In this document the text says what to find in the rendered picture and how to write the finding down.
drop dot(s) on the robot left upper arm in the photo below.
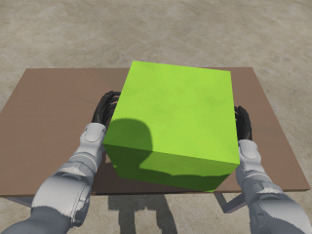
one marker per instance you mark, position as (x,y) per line
(61,204)

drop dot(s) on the table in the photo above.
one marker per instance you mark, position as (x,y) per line
(44,117)

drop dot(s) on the robot left forearm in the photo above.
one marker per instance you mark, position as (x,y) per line
(84,162)

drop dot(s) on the carton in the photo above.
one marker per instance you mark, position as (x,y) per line
(174,125)

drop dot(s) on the left robot hand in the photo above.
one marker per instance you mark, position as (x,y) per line
(102,112)

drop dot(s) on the robot right upper arm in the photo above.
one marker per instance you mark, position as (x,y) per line
(277,217)

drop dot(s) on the robot right forearm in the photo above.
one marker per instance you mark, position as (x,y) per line
(253,180)

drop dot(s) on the right robot hand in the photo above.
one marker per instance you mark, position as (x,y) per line
(243,124)

